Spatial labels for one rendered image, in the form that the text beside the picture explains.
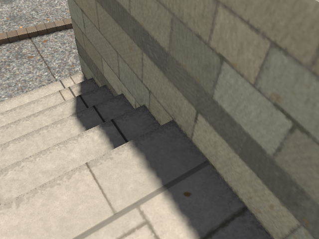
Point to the stairs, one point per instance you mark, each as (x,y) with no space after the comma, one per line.
(51,130)

